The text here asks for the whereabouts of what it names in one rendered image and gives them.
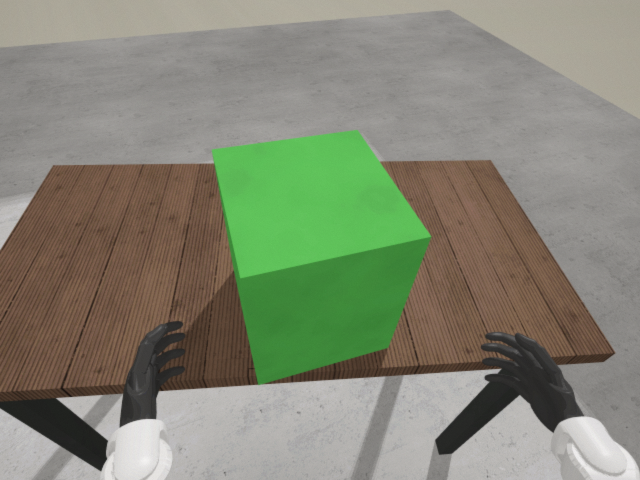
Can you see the robot left forearm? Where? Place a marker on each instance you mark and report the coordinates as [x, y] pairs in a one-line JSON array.
[[139, 450]]

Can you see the table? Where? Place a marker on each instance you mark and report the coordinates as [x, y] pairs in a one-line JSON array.
[[103, 254]]

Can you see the carton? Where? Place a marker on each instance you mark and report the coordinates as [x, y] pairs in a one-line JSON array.
[[324, 246]]

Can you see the left robot hand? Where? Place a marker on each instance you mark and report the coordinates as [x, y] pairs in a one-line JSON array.
[[143, 380]]

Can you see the right robot hand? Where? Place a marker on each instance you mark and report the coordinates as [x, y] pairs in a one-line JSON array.
[[539, 380]]

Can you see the robot right forearm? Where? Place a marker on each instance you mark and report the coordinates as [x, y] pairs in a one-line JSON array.
[[585, 451]]

